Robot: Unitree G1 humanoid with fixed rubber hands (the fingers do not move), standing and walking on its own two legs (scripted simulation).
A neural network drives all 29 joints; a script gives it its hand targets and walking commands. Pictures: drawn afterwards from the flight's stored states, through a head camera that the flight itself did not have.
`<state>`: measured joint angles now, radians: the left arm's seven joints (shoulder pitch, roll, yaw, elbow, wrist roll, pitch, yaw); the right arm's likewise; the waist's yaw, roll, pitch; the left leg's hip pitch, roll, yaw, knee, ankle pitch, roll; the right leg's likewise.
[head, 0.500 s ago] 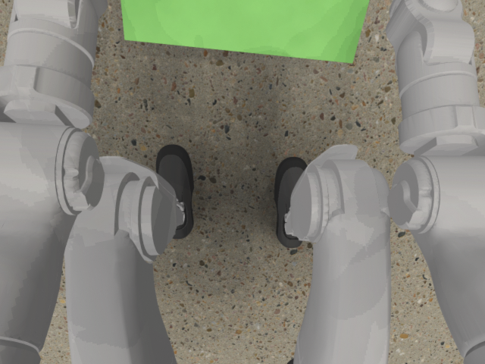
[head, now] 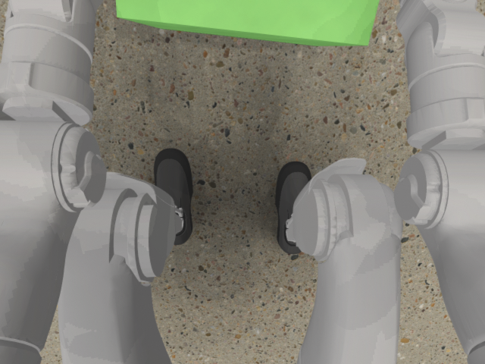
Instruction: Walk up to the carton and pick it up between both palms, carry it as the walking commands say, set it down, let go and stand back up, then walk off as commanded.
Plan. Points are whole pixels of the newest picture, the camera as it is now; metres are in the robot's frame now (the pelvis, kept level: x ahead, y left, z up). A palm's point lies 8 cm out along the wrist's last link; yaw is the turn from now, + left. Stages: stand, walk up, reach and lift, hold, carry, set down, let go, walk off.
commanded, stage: set down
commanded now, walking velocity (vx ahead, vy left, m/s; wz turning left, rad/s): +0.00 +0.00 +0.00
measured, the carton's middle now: out of the picture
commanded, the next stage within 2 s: none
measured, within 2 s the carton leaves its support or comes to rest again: rests again in 0.02 s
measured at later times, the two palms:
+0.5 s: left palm out of the picture +0.58 +0.14 -0.18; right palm out of the picture +0.54 -0.23 -0.18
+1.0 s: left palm out of the picture +0.56 +0.18 -0.20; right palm out of the picture +0.52 -0.24 -0.20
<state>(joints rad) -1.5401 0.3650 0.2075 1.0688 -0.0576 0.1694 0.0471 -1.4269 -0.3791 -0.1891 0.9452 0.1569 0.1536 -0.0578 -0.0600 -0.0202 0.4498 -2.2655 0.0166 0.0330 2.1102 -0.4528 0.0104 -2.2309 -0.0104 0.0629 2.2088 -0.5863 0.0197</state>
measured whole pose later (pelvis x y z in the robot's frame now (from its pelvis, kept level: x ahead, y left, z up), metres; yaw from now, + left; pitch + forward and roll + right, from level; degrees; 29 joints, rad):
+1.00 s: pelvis +0.01 +0.00 -0.01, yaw +0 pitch +37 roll +3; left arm -1.49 0.45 0.17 1.17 -0.09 0.05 0.07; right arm -1.42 -0.39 -0.15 1.09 0.19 0.03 -0.07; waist -0.07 -0.02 0.42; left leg -2.32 0.02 0.03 2.13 -0.46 0.01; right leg -2.29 -0.01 0.06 2.23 -0.59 0.02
